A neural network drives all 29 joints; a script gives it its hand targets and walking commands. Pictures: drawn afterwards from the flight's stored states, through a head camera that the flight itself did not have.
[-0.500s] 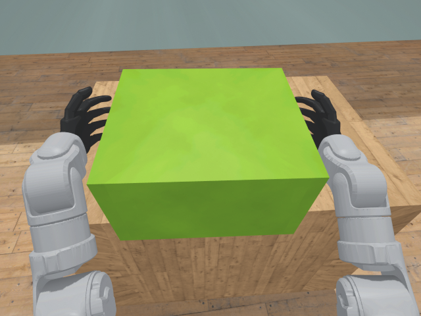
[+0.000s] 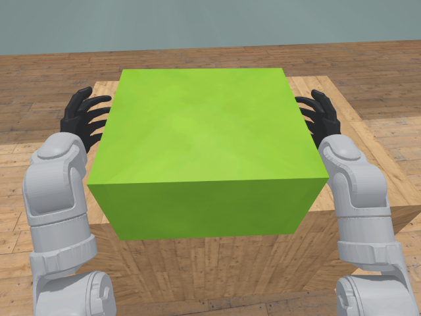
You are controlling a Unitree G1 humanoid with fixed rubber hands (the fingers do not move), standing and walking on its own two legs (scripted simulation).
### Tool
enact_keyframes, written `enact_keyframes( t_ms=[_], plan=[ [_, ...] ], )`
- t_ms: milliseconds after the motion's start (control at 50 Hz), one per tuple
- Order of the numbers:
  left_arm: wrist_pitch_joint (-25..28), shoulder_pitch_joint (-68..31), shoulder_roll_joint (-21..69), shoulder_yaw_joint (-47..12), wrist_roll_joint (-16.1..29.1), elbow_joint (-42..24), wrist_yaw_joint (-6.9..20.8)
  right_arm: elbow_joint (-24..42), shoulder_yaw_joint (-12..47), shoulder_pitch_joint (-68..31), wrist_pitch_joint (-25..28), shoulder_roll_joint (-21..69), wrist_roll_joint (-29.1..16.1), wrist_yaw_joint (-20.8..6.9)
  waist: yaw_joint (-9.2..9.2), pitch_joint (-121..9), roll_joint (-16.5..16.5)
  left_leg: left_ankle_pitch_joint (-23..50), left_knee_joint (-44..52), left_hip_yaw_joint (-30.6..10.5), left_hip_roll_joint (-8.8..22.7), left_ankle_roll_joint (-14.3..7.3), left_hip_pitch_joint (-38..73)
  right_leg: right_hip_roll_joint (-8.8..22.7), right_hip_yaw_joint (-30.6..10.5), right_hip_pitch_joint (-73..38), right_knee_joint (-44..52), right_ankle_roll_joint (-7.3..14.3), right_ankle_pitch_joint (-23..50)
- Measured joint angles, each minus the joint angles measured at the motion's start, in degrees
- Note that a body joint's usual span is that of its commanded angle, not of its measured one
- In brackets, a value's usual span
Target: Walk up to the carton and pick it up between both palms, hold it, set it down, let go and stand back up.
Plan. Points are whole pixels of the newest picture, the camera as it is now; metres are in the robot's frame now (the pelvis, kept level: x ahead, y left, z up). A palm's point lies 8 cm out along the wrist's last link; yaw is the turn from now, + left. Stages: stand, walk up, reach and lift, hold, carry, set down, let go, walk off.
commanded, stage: hold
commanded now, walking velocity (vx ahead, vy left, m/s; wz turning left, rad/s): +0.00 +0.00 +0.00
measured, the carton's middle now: (205, 149) +0.37 -0.01 +0.14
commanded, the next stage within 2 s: none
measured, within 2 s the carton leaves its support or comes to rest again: neither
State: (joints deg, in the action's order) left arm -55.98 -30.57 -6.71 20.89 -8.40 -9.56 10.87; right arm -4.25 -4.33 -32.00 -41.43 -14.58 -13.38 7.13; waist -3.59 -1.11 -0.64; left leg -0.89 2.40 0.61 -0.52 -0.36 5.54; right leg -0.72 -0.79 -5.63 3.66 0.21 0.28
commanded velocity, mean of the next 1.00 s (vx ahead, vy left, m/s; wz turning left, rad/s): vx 0.00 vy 0.00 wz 0.00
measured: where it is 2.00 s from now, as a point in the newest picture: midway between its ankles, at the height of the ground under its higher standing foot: outside the picture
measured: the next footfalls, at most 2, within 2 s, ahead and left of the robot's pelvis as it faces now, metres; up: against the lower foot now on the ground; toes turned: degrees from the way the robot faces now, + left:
none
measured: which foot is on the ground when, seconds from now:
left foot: down 0.00-1.00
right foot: down 0.00-1.00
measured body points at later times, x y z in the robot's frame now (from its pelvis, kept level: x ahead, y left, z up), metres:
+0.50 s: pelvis +0.00 +0.00 +0.00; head -0.02 +0.00 +0.45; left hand +0.36 +0.20 +0.21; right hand +0.36 -0.21 +0.19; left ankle -0.02 +0.11 -0.76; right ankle -0.01 -0.11 -0.76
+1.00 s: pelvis +0.00 +0.00 +0.00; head -0.02 +0.00 +0.45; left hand +0.36 +0.20 +0.21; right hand +0.36 -0.21 +0.19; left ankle -0.02 +0.11 -0.76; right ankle -0.01 -0.11 -0.76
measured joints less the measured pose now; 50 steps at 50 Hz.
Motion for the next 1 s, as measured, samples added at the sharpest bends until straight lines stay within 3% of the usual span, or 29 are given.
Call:
enact_keyframes(
  t_ms=[1000],
  plan=[
    [-0.05, 0.02, 0.03, -0.02, -0.08, -0.06, 0.02, 0.06, 0.00, 0.00, -0.01, 0.03, 0.07, 0.03, -0.02, 0.03, 0.00, 0.02, 0.05, 0.00, 0.00, 0.00, 0.05, 0.00, 0.00, -0.05, 0.01, 0.00, -0.01]
  ],
)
